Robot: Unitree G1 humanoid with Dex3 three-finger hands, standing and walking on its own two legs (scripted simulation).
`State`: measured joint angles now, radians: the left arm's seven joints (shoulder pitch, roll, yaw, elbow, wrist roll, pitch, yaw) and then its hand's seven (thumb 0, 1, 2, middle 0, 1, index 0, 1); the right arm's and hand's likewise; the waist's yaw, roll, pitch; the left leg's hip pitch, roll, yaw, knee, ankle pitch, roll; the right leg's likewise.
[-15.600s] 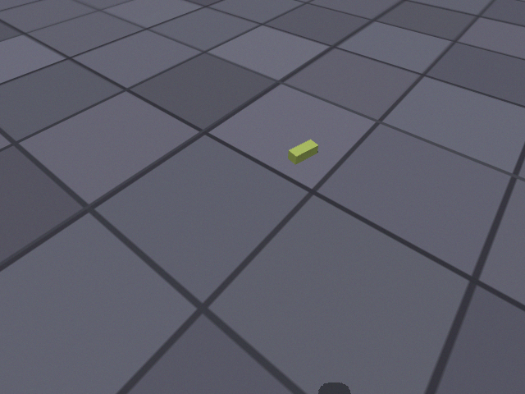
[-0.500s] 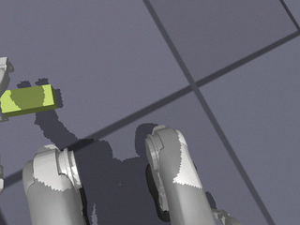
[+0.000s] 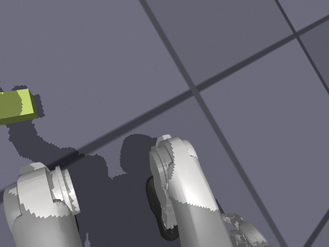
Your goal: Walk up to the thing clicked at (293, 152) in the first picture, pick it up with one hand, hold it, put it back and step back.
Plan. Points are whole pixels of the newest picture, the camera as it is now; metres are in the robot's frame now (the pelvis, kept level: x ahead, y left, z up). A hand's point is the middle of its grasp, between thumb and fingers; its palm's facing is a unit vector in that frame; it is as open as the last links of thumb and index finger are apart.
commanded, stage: rest palm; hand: left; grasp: from above
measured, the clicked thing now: out of the picture +0.47 +0.31 -0.28
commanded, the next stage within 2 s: close in 1.18 s
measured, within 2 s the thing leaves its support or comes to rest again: neither
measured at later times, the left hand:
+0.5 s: hand out of the picture +0.46 +0.31 -0.23, palm faces -0.45 -0.12 -0.89, open 14.4 cm
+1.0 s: hand out of the picture +0.46 +0.30 -0.24, palm faces -0.43 -0.11 -0.90, open 14.3 cm
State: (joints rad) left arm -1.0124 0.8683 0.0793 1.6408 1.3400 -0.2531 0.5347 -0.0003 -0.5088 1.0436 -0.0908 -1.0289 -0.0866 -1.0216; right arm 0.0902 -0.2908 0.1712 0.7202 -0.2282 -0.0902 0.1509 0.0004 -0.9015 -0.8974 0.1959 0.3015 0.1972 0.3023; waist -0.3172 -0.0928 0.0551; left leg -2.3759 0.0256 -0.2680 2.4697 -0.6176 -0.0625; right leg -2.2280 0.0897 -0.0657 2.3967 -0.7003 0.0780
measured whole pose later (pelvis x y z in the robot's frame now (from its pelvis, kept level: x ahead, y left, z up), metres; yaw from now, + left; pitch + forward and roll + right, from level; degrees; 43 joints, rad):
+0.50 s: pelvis +0.01 +0.00 -0.01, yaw -2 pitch +28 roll -11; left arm -0.97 0.93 0.14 1.62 1.28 -0.25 0.55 0.00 -0.56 1.05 -0.08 -0.94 -0.06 -0.96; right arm 0.08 -0.30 0.22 0.71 -0.27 -0.16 0.21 0.00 -0.90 -0.90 0.20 0.30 0.20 0.30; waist -0.34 -0.11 0.11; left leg -2.36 0.04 -0.31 2.53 -0.68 -0.07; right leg -2.22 0.11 -0.09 2.42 -0.73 0.09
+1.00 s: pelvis +0.01 +0.01 -0.01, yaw -4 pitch +26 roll -13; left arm -1.00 0.96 0.11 1.72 1.30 -0.24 0.63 0.00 -0.54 1.03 -0.09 -0.95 -0.07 -0.96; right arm 0.05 -0.31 0.27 0.70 -0.29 -0.20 0.23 0.00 -0.90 -0.90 0.20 0.30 0.20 0.30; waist -0.36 -0.14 0.14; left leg -2.36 0.04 -0.33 2.55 -0.68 -0.06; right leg -2.20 0.12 -0.10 2.42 -0.72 0.09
